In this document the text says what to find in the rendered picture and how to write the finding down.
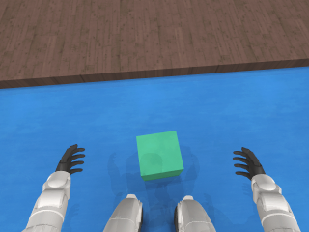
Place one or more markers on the robot left shin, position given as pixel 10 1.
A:
pixel 133 196

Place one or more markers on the robot left forearm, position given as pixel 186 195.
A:
pixel 50 208

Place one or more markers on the right robot hand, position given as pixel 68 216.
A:
pixel 253 165

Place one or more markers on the robot right shin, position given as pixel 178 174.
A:
pixel 181 227

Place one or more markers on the left robot hand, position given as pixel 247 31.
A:
pixel 66 162

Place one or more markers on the robot shin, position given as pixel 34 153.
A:
pixel 181 227
pixel 133 196

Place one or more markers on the robot right forearm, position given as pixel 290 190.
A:
pixel 274 211

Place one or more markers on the carton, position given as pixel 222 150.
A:
pixel 159 155

